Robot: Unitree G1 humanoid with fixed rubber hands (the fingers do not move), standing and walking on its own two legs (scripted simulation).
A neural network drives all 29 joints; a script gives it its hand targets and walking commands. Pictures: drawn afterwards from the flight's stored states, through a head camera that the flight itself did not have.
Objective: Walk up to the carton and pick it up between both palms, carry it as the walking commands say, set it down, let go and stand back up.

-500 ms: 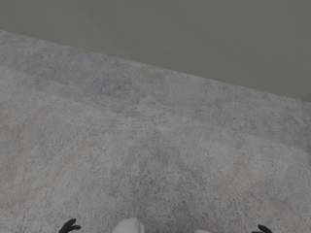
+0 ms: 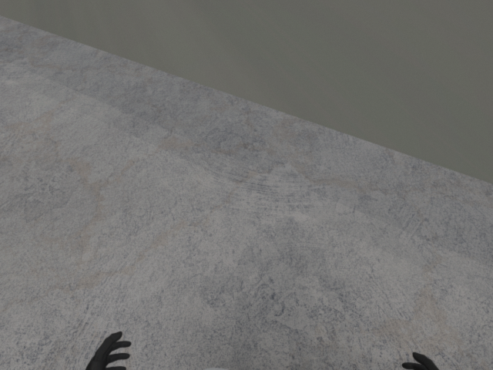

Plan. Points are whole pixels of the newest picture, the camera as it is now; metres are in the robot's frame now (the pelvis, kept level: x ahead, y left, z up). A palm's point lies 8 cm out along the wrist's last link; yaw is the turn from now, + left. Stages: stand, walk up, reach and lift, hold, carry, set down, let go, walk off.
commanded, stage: walk up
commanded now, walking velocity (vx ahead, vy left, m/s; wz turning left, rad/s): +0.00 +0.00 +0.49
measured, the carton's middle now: out of the picture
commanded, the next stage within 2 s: none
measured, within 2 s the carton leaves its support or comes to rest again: neither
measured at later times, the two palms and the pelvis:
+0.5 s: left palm out of the picture -0.04 +0.30 -0.14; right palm (373, 334) +0.19 -0.20 -0.11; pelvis -0.02 +0.03 -0.01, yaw +15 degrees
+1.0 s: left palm out of the picture -0.03 +0.33 -0.10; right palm (382, 365) +0.14 -0.20 -0.12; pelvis -0.03 +0.03 +0.00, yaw +29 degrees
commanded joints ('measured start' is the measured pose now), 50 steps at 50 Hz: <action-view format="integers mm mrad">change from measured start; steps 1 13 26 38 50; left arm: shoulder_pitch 92 152 39 8 118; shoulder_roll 216 130 51 82 187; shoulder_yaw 42 48 28 20 39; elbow -67 -98 -165 -143 -125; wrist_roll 25 19 15 14 28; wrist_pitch -13 -41 -6 6 -20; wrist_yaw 22 11 -9 -6 28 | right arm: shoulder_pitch -31 -68 107 94 72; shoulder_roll -49 -51 -146 -134 -34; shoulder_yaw -4 -7 -33 -27 -15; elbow -78 -104 -61 -67 -84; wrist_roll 6 11 7 20 21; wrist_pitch -5 12 -49 -46 -28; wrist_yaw -8 22 -19 -35 -30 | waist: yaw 58 75 -34 -17 44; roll -281 -211 141 108 -255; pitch -18 -83 -124 -97 -102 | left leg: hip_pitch -268 -273 245 219 -270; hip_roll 40 119 409 294 22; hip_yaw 60 112 -233 -278 16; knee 549 503 -52 -143 490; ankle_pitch -427 -270 649 388 -442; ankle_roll -74 -126 129 120 -53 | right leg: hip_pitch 104 259 -327 -256 208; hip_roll -443 -290 -83 -24 -450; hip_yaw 340 12 30 10 302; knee -397 -239 496 240 -327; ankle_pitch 276 574 -170 -18 472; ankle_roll -183 -192 10 15 -232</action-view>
